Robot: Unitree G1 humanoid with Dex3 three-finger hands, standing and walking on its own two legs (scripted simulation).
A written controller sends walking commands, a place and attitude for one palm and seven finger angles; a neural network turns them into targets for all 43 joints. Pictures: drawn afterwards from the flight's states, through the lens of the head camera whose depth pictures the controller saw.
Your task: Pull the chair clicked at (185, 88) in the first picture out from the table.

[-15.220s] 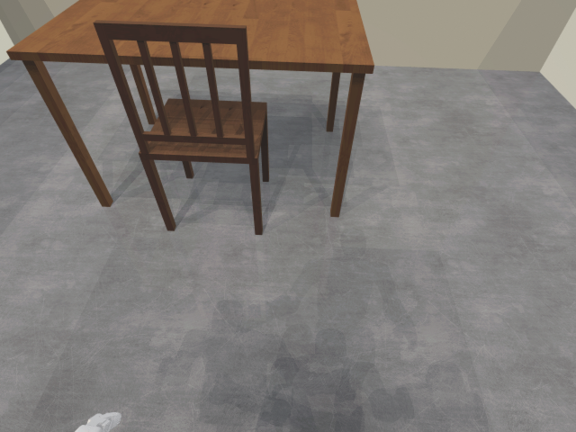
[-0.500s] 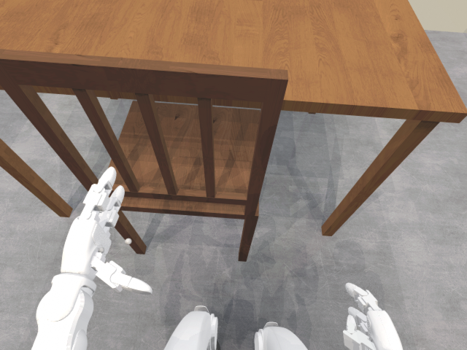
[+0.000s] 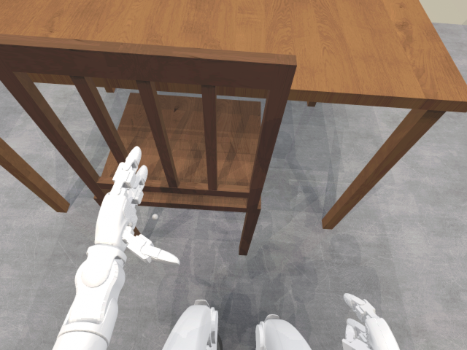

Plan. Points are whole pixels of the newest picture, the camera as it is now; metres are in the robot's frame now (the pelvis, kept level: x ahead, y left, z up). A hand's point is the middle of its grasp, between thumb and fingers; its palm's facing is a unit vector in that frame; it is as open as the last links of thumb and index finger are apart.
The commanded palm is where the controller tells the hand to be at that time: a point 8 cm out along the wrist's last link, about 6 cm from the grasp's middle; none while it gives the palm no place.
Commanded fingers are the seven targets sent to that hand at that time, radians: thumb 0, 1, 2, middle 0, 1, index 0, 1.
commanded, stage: aim the fingers beside a spindle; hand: left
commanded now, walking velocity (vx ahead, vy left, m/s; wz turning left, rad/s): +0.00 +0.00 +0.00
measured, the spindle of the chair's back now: (162, 143) +0.47 +0.16 +0.02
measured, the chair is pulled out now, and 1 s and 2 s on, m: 0.00 0.00 0.00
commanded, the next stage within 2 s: none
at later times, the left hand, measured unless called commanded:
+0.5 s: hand (160, 221) +0.32 +0.14 +0.01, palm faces -0.03 -1.00 -0.01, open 16.9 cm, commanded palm +0.31 +0.20 +0.02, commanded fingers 0.00 -0.50 0.30 -0.06 -0.08 -0.06 -0.08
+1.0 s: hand (145, 207) +0.34 +0.17 +0.03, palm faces +0.02 -1.00 -0.06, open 16.9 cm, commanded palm +0.31 +0.20 +0.02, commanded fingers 0.00 -0.50 0.30 -0.06 -0.08 -0.06 -0.08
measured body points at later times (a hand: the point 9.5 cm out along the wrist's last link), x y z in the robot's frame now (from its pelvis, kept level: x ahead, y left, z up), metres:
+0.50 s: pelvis +0.00 -0.01 +0.00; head +0.10 +0.01 +0.43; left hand +0.32 +0.20 +0.01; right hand +0.16 -0.25 -0.10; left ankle +0.05 +0.06 -0.63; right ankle +0.00 -0.10 -0.63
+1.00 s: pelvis +0.00 -0.01 +0.00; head +0.10 +0.01 +0.43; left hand +0.33 +0.22 +0.03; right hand +0.16 -0.25 -0.11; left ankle +0.05 +0.06 -0.63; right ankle +0.00 -0.10 -0.63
